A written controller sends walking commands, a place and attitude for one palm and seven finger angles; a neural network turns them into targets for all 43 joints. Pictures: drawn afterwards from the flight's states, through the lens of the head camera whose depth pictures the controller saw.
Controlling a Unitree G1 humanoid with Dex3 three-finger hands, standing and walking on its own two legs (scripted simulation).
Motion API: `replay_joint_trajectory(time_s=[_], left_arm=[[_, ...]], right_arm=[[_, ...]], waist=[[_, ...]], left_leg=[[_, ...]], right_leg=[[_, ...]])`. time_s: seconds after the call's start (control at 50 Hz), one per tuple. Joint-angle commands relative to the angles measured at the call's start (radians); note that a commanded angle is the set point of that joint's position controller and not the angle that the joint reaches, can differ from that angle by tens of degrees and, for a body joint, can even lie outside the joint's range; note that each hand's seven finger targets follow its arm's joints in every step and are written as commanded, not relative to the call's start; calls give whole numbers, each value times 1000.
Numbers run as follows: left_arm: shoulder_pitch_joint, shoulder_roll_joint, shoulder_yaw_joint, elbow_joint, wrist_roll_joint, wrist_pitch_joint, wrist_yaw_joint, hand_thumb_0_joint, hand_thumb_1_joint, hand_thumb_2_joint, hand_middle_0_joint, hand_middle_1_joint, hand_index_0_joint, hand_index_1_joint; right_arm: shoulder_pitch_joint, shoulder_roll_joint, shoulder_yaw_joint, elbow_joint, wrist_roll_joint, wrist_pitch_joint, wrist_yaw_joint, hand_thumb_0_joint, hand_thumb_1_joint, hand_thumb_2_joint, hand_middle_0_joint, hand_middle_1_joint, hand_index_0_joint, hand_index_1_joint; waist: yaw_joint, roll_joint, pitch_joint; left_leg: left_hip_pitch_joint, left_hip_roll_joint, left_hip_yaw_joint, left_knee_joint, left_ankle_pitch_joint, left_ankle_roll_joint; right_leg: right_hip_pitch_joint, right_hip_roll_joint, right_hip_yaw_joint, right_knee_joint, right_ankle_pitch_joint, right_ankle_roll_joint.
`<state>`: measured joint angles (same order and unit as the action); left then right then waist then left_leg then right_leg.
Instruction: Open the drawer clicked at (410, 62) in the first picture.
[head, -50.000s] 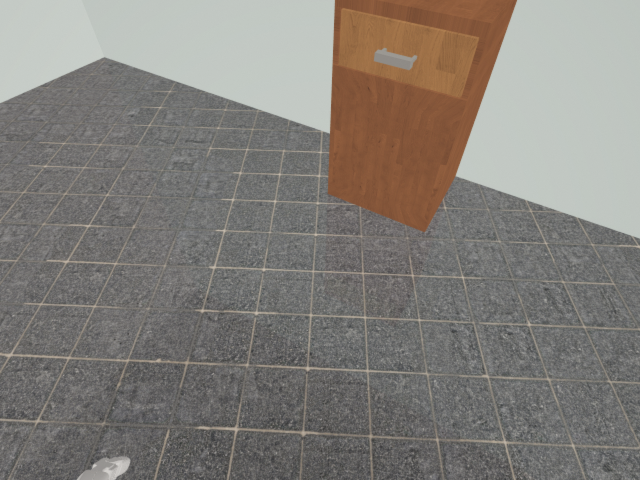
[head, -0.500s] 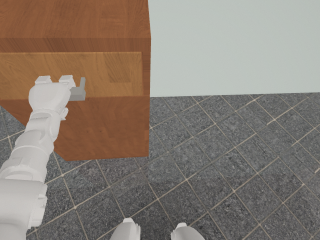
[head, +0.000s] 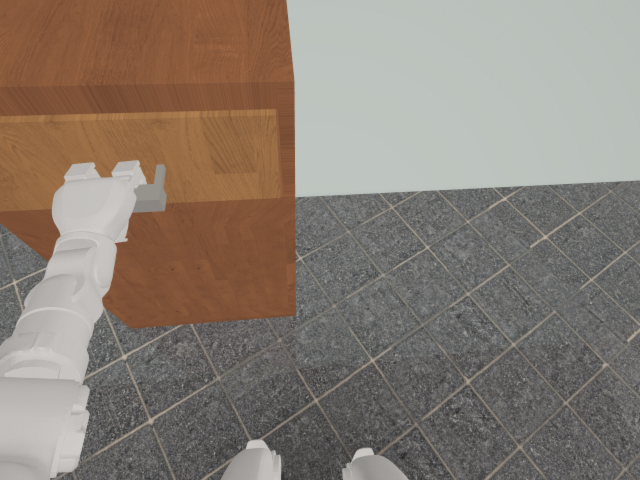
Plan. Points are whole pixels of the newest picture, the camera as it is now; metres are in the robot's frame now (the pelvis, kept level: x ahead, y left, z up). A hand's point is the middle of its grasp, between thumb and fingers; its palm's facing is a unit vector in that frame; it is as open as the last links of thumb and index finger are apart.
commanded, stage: pull the drawer open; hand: left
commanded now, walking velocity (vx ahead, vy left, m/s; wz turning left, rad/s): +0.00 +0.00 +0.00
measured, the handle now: (119, 186) +0.50 +0.27 +0.01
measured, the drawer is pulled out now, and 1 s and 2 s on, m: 0.01 0.13 0.24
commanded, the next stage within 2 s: none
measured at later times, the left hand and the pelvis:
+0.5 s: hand (107, 274) +0.38 +0.26 -0.01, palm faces -0.02 -0.05 -1.00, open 6.2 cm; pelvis +0.02 +0.00 +0.01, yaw +1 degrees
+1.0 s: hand (100, 315) +0.32 +0.26 -0.01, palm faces -0.02 -0.04 -1.00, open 6.1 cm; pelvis +0.01 +0.00 +0.01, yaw +1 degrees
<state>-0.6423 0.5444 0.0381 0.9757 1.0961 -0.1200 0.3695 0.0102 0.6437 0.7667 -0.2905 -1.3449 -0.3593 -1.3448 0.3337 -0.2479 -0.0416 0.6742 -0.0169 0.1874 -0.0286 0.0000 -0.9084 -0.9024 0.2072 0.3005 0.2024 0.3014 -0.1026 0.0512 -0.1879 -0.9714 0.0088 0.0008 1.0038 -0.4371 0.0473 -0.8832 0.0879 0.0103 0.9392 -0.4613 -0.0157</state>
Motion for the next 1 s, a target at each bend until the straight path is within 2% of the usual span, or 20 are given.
replay_joint_trajectory(time_s=[0.0,0.06,0.1,0.12,0.18,0.26,0.28,0.3,0.32,0.36,0.4,0.44,0.6,0.62,0.7,0.76,0.8,0.82,0.96,0.98], left_arm=[[-178,239,84,-164,-17,-14,24,0,900,900,-400,-1350,-400,-1350],[-110,193,66,-203,-25,-9,33,0,900,900,-400,-1350,-400,-1350],[-64,217,97,-242,-21,-14,40,0,900,900,-400,-1350,-400,-1350],[-40,168,65,-246,-27,-7,42,0,900,900,-400,-1350,-400,-1350],[5,188,96,-300,-33,-2,53,0,900,900,-400,-1350,-400,-1350],[83,142,76,-352,-28,17,71,0,900,900,-400,-1350,-400,-1350],[70,148,83,-370,-30,21,75,0,900,900,-400,-1350,-400,-1350],[96,142,82,-384,-25,24,78,0,900,900,-400,-1350,-400,-1350],[100,128,70,-382,-27,33,80,0,900,900,-400,-1350,-400,-1350],[100,109,53,-435,-25,38,86,0,900,900,-400,-1350,-400,-1350],[118,116,64,-449,-21,49,91,0,900,900,-400,-1350,-400,-1350],[121,82,34,-473,-26,59,90,0,900,900,-400,-1350,-400,-1350],[213,105,60,-522,-25,76,79,0,900,900,-400,-1350,-400,-1350],[245,78,42,-531,-37,79,77,0,900,900,-400,-1350,-400,-1350],[285,94,64,-568,-40,67,75,0,900,900,-400,-1350,-400,-1350],[312,79,54,-578,-44,65,77,0,900,900,-400,-1350,-400,-1350],[331,105,82,-600,-35,61,85,0,900,900,-400,-1350,-400,-1350],[333,65,44,-602,-38,65,87,0,900,900,-400,-1350,-400,-1350],[390,31,22,-656,-42,78,102,0,900,900,-400,-1350,-400,-1350],[401,53,42,-657,-45,82,101,0,900,900,-400,-1350,-400,-1350]], right_arm=[[91,-169,-64,-78,1,-7,-12,0,-900,-900,200,300,200,300],[74,-163,-68,-87,2,-3,-8,0,-900,-900,200,300,200,300],[62,-161,-69,-93,2,1,-8,0,-900,-900,200,300,200,300],[56,-157,-72,-95,2,0,-7,0,-900,-900,200,300,200,300],[38,-160,-72,-102,2,0,-5,0,-900,-900,200,300,200,300],[10,-152,-75,-116,5,-2,-1,0,-900,-900,200,300,200,300],[5,-155,-75,-116,5,-2,-3,0,-900,-900,200,300,200,300],[-3,-151,-73,-123,6,-2,-2,0,-900,-900,200,300,200,300],[-9,-151,-75,-122,6,-3,-3,0,-900,-900,200,300,200,300],[-23,-146,-74,-133,6,-7,-2,0,-900,-900,200,300,200,300],[-34,-144,-71,-135,5,-7,-4,0,-900,-900,200,300,200,300],[-49,-142,-70,-142,6,-9,-3,0,-900,-900,200,300,200,300],[-94,-134,-59,-163,7,-14,-14,0,-900,-900,200,300,200,300],[-89,-134,-60,-170,8,-18,-13,0,-900,-900,200,300,200,300],[-115,-129,-54,-174,7,-25,-18,0,-900,-900,200,300,200,300],[-119,-129,-55,-177,7,-34,-19,0,-900,-900,200,300,200,300],[-137,-128,-52,-181,4,-34,-22,0,-900,-900,200,300,200,300],[-127,-128,-54,-179,5,-40,-21,0,-900,-900,200,300,200,300],[-144,-126,-56,-185,3,-55,-16,0,-900,-900,200,300,200,300],[-147,-130,-53,-185,4,-56,-17,0,-900,-900,200,300,200,300]], waist=[[50,17,-405],[59,28,-382],[75,23,-405],[65,21,-374],[79,17,-363],[84,24,-351],[75,13,-337],[85,14,-355],[76,18,-315],[81,44,-335],[82,27,-352],[75,35,-320],[101,25,-315],[99,33,-293],[107,15,-301],[99,0,-259],[117,13,-286],[101,20,-259],[104,-4,-263],[110,4,-262]], left_leg=[[414,-10,-9,-97,442,3],[428,-11,0,-110,455,3],[450,-10,-1,-113,501,1],[454,-9,0,-113,507,2],[460,-8,-5,-124,523,1],[488,-8,-7,-130,533,-3],[491,-4,-15,-129,544,-3],[497,-6,-13,-133,545,-4],[495,-6,-14,-132,527,-5],[519,-6,-16,-134,535,-7],[534,-3,-24,-134,559,-10],[528,-6,-20,-137,525,-10],[524,-12,-18,-150,494,-11],[516,-16,-15,-151,478,-8],[498,-20,-11,-151,463,-7],[478,-23,-9,-152,412,-4],[484,-23,-9,-155,412,-8],[484,-21,-16,-153,402,-7],[484,-24,-16,-154,369,-6],[476,-24,-18,-157,370,-6]], right_leg=[[160,2,-28,-108,379,-27],[184,3,-31,-121,394,-30],[204,2,-29,-115,423,-30],[201,3,-31,-122,431,-31],[221,1,-30,-126,438,-33],[215,2,-37,-129,424,-32],[209,2,-37,-128,426,-33],[213,1,-37,-126,423,-30],[201,1,-38,-132,411,-32],[201,0,-40,-131,405,-34],[200,-1,-41,-126,408,-31],[193,-1,-42,-136,396,-31],[229,-5,-36,-137,392,-34],[237,-4,-39,-142,387,-36],[259,-7,-30,-139,406,-34],[249,-6,-30,-147,378,-35],[250,-9,-28,-137,367,-35],[232,-7,-34,-137,354,-37],[233,-9,-32,-138,333,-36],[241,-10,-30,-137,333,-39]])
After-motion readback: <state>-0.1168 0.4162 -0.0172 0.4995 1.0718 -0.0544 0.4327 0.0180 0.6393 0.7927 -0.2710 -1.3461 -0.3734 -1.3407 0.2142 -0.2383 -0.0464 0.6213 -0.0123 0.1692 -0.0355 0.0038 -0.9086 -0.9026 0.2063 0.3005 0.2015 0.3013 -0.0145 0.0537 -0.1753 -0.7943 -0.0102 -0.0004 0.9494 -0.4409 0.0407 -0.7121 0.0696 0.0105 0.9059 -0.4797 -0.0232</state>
